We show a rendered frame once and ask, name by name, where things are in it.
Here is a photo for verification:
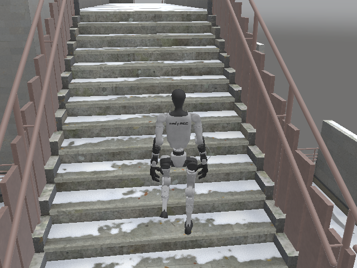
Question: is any left robot forearm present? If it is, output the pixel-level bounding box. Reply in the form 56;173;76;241
150;138;161;167

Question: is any right robot forearm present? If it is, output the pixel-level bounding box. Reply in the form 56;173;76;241
197;137;208;165

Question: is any robot right upper arm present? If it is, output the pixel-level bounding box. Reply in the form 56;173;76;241
190;113;204;145

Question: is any left robot shin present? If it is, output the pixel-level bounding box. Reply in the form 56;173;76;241
161;177;170;212

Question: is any left robot thigh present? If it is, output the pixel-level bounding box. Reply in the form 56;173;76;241
160;155;171;186

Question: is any robot left hand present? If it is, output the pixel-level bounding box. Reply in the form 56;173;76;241
150;166;163;182

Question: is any robot right hand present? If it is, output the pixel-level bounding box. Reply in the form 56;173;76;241
195;163;208;179

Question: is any robot left upper arm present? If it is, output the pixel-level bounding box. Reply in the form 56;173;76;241
155;113;167;146

